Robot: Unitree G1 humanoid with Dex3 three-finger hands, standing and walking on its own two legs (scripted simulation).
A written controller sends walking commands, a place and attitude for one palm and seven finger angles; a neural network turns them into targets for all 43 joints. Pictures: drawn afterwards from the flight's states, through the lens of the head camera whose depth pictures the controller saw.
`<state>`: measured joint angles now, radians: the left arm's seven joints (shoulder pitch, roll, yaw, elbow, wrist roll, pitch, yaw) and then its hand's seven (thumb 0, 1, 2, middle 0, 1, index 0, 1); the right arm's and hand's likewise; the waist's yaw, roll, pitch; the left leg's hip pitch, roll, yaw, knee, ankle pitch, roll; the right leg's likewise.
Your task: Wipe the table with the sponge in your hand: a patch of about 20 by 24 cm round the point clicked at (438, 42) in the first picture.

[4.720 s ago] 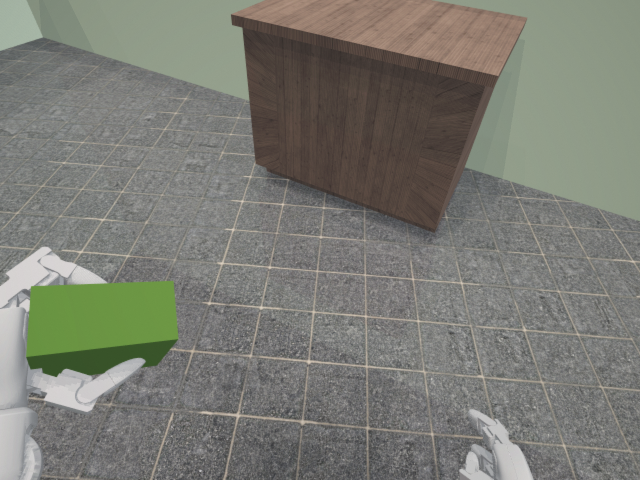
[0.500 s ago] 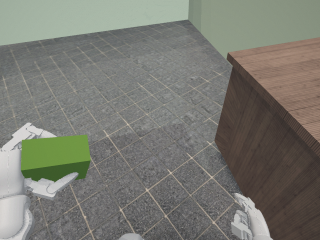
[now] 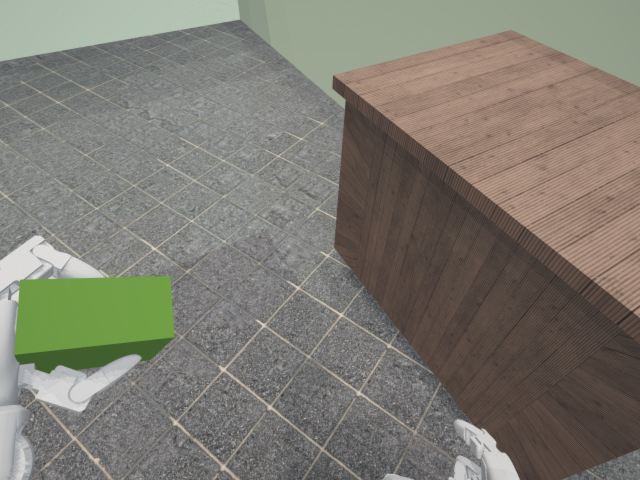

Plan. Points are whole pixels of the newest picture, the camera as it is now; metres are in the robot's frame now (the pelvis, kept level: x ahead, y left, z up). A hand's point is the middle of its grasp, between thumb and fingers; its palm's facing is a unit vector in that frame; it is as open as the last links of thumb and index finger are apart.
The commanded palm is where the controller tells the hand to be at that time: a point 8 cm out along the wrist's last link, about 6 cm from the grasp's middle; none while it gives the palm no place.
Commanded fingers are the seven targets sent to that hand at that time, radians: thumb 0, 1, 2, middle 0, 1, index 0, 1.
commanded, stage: turn to face it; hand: left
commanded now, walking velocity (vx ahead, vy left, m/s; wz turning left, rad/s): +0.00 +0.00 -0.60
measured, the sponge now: (117, 325) +0.21 +0.22 +0.15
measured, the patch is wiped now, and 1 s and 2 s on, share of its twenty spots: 0.00 0.00 0.00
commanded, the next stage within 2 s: none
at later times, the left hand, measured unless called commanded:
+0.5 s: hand (227, 319) +0.21 +0.11 +0.18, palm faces +0.13 -0.85 -0.52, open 10.1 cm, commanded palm +0.18 +0.16 +0.18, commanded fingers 0.00 0.10 1.30 -1.20 -1.60 -1.20 -1.60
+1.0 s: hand (381, 385) +0.18 -0.02 +0.17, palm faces -0.17 -0.82 -0.55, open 10.1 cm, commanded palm +0.14 +0.07 +0.18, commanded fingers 0.00 0.10 1.30 -1.20 -1.60 -1.20 -1.60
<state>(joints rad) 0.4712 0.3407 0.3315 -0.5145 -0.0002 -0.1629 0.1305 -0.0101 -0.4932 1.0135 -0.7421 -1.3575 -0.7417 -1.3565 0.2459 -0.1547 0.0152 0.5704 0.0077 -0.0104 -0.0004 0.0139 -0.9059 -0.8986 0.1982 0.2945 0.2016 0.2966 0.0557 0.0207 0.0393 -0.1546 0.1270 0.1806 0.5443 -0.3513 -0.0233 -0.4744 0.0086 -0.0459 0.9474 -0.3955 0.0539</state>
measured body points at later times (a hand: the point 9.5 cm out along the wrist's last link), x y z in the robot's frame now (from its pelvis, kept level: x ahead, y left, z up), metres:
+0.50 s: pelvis -0.05 -0.06 +0.00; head -0.02 -0.07 +0.45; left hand +0.20 +0.16 +0.21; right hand +0.04 -0.37 -0.09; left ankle +0.00 +0.07 -0.70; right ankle -0.01 -0.15 -0.74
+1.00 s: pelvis -0.15 -0.07 -0.01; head -0.10 -0.13 +0.43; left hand +0.18 +0.03 +0.20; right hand -0.12 -0.33 -0.13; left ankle -0.03 +0.07 -0.72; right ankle -0.20 -0.15 -0.74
